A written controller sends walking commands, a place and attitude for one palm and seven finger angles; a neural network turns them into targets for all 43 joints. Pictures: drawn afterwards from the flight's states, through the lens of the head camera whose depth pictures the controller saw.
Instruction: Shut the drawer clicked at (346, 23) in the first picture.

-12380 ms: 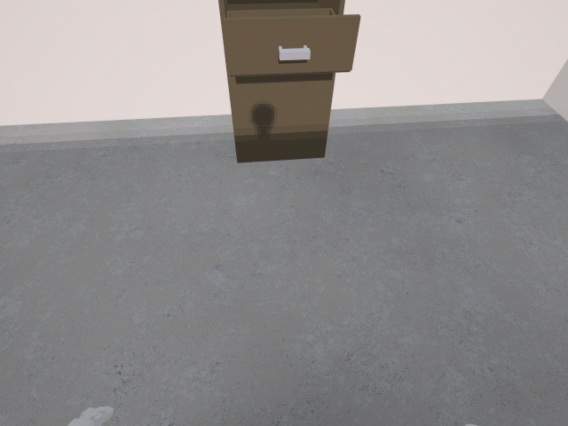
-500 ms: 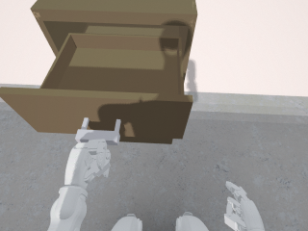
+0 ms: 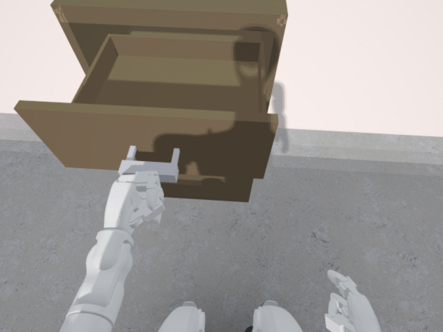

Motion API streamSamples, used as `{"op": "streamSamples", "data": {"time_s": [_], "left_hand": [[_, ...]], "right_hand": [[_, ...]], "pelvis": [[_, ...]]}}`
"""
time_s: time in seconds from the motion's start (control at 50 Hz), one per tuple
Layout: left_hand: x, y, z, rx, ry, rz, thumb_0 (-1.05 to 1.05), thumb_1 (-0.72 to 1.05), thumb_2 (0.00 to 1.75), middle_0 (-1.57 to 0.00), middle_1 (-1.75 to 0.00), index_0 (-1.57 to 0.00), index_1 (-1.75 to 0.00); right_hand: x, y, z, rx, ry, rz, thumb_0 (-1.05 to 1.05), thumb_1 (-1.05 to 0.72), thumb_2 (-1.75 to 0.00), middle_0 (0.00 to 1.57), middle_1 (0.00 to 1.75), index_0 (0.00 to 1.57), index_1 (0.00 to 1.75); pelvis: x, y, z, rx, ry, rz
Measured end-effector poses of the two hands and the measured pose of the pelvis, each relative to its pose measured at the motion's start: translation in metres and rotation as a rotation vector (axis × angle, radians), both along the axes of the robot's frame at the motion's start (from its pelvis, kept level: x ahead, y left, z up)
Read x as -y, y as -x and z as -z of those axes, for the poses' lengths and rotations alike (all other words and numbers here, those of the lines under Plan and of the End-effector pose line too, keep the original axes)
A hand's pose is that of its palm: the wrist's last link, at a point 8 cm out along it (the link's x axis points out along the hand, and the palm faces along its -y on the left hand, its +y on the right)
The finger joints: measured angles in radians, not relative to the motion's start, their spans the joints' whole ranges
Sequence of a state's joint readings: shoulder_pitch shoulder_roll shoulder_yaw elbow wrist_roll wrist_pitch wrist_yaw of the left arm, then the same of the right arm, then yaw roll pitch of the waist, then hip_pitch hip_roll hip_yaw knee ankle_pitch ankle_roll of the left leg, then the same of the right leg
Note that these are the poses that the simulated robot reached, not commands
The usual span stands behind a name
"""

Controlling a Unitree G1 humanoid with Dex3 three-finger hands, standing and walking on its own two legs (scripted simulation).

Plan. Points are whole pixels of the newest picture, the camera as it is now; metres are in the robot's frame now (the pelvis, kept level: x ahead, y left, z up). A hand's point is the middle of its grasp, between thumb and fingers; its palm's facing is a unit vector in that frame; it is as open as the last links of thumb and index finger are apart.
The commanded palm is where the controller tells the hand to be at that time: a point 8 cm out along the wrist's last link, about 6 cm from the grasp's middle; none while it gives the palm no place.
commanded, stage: push the drawer shut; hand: left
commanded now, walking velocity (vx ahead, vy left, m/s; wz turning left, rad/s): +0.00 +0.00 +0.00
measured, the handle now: (151, 161) +0.41 +0.15 +0.05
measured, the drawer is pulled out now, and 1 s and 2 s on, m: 0.26 0.13 0.00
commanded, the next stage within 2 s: none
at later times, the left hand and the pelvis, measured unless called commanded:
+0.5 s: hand (169, 164) +0.40 +0.12 +0.04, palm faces -0.03 -1.00 -0.05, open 2.9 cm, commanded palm +0.39 +0.17 +0.05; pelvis +0.00 +0.00 +0.00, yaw -1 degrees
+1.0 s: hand (172, 143) +0.45 +0.12 +0.04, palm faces -0.02 -1.00 -0.04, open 3.0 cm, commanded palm +0.45 +0.17 +0.05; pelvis +0.00 +0.00 +0.00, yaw -2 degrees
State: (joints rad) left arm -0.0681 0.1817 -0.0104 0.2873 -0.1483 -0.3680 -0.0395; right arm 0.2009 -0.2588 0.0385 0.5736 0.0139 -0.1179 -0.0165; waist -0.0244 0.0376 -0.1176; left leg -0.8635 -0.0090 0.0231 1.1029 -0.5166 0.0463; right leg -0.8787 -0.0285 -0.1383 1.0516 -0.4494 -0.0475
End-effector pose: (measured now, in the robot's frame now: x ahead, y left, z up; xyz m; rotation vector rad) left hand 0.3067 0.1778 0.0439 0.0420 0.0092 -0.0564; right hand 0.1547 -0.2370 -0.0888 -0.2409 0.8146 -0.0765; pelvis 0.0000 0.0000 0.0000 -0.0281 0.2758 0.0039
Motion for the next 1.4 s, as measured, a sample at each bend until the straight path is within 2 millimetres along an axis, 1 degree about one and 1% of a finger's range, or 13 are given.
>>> {"op": "streamSamples", "data": {"time_s": [0.1, 0.24, 0.48, 0.64, 0.76, 0.9, 1.0, 1.14, 1.4], "left_hand": [[0.001, -0.014, 0.000, 0.007, -0.001, -0.002, -0.03, 0.81, 0.98, -1.40, -1.60, -1.40, -1.60], [0.001, -0.038, 0.001, 0.007, -0.002, -0.007, -0.05, 0.80, 0.97, -1.40, -1.60, -1.40, -1.60], [0.006, -0.076, 0.000, 0.006, -0.003, -0.026, -0.04, 0.82, 0.97, -1.40, -1.60, -1.40, -1.60], [0.007, -0.089, -0.001, 0.011, -0.003, -0.034, -0.02, 0.82, 0.96, -1.40, -1.60, -1.40, -1.60], [0.007, -0.099, 0.000, 0.016, -0.004, -0.039, -0.03, 0.81, 0.97, -1.40, -1.60, -1.40, -1.60], [0.007, -0.115, -0.001, 0.012, -0.005, -0.038, -0.03, 0.80, 0.97, -1.40, -1.60, -1.40, -1.60], [0.006, -0.126, -0.002, 0.009, -0.003, -0.037, -0.02, 0.79, 0.96, -1.40, -1.60, -1.40, -1.60], [0.006, -0.141, -0.003, 0.011, -0.001, -0.038, 0.00, 0.79, 0.96, -1.40, -1.60, -1.40, -1.60], [0.008, -0.174, -0.004, 0.005, 0.001, -0.042, 0.00, 0.79, 0.96, -1.40, -1.60, -1.40, -1.60]], "right_hand": [[0.002, 0.011, 0.001, -0.024, 0.005, 0.011, 0.01, -0.90, -0.90, 0.20, 0.30, 0.21, 0.30], [0.008, 0.030, 0.005, -0.079, 0.020, 0.040, 0.01, -0.90, -0.90, 0.20, 0.30, 0.21, 0.30], [0.016, 0.066, 0.012, -0.194, 0.023, 0.098, 0.01, -0.90, -0.90, 0.20, 0.30, 0.21, 0.30], [0.017, 0.081, 0.014, -0.244, 0.015, 0.126, 0.01, -0.90, -0.90, 0.20, 0.30, 0.21, 0.30], [0.017, 0.085, 0.017, -0.271, 0.016, 0.127, 0.01, -0.90, -0.90, 0.20, 0.30, 0.21, 0.30], [0.018, 0.090, 0.020, -0.288, 0.023, 0.136, 0.01, -0.90, -0.90, 0.20, 0.30, 0.21, 0.30], [0.019, 0.097, 0.020, -0.306, 0.025, 0.143, 0.01, -0.90, -0.90, 0.20, 0.30, 0.21, 0.30], [0.020, 0.114, 0.024, -0.351, 0.032, 0.155, 0.01, -0.90, -0.90, 0.20, 0.30, 0.21, 0.30], [0.021, 0.154, 0.026, -0.457, 0.045, 0.196, 0.01, -0.90, -0.90, 0.20, 0.30, 0.21, 0.30]], "pelvis": [[0.000, 0.003, -0.001, 0.002, -0.003, 0.003], [0.000, 0.006, -0.001, -0.006, -0.003, 0.006], [-0.002, 0.003, -0.003, -0.031, -0.008, 0.021], [-0.003, 0.000, -0.004, -0.038, -0.010, 0.031], [-0.003, 0.001, -0.003, -0.045, -0.010, 0.029], [-0.002, 0.002, 0.000, -0.059, -0.009, 0.029], [-0.002, 0.003, 0.001, -0.065, -0.008, 0.031], [-0.002, 0.006, 0.004, -0.083, -0.006, 0.032], [-0.003, 0.008, 0.010, -0.123, 0.002, 0.038]]}}
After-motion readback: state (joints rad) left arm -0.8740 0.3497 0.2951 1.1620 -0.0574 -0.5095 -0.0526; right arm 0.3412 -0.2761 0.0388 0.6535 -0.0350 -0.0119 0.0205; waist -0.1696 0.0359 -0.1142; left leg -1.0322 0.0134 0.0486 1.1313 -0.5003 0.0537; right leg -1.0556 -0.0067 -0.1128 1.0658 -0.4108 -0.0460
